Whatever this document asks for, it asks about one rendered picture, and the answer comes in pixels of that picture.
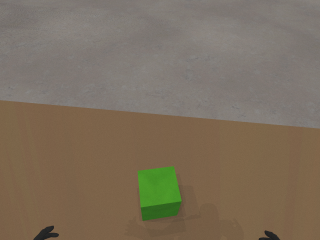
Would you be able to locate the robot right hand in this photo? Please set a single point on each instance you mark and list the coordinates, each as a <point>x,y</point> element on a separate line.
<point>271,236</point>

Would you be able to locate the carton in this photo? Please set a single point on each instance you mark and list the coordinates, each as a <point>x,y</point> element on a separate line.
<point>159,193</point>

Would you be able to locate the robot left hand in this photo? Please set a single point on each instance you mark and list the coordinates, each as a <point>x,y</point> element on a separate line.
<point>44,234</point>

